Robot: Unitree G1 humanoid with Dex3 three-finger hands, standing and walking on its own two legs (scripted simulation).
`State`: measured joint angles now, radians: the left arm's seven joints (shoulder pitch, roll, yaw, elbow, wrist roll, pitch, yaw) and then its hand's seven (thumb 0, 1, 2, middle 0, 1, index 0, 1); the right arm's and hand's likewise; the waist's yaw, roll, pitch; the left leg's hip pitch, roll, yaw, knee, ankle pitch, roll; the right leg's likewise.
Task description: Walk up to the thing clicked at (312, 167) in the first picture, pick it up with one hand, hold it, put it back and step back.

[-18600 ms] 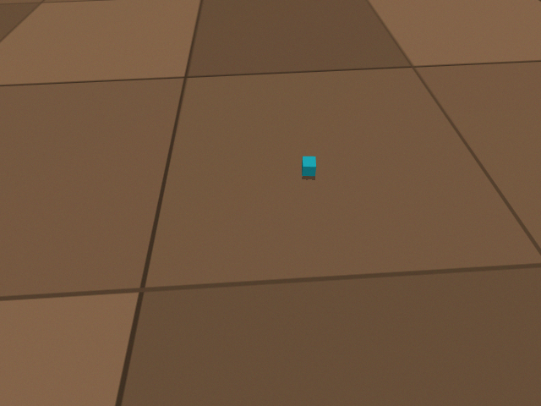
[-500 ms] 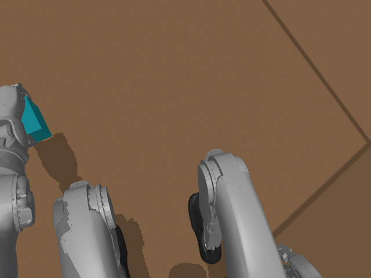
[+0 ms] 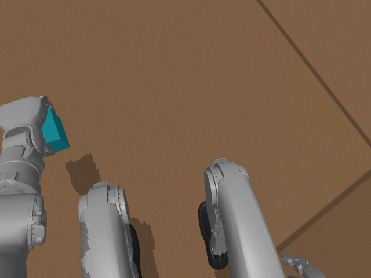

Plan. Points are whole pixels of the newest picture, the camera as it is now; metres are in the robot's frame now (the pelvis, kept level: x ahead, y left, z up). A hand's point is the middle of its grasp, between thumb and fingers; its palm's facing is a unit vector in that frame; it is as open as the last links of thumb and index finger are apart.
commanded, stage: lift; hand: left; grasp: from above
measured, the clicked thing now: (45, 133) +0.46 +0.27 -0.17
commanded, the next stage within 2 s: hold in 1.42 s
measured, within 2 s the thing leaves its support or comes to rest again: neither
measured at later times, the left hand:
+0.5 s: hand out of the picture +0.40 +0.27 +0.02, palm faces -0.41 -0.14 -0.90, open 10.9 cm
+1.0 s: hand out of the picture +0.37 +0.24 +0.20, palm faces -0.43 -0.18 -0.88, open 10.9 cm
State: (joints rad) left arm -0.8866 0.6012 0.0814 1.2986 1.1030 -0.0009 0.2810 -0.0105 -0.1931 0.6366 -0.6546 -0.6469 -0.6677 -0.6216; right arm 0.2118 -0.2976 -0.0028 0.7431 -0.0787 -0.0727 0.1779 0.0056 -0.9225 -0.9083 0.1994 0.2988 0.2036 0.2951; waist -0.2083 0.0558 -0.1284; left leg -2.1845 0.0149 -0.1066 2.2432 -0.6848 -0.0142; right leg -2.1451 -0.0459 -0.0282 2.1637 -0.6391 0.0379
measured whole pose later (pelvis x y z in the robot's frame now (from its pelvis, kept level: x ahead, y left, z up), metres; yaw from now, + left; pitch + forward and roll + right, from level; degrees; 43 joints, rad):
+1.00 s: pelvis +0.05 +0.00 +0.29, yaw +3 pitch +18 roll -2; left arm -0.40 0.33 -0.18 0.89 0.90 0.26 0.20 -0.01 -0.19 0.63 -0.66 -0.64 -0.67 -0.62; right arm 0.23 -0.24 -0.02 0.77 0.03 -0.05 -0.06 0.01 -0.91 -0.91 0.20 0.30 0.21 0.30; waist -0.09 0.04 -0.15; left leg -1.00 0.06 -0.02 1.21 -0.51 -0.02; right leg -1.00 -0.03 -0.03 1.16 -0.47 0.02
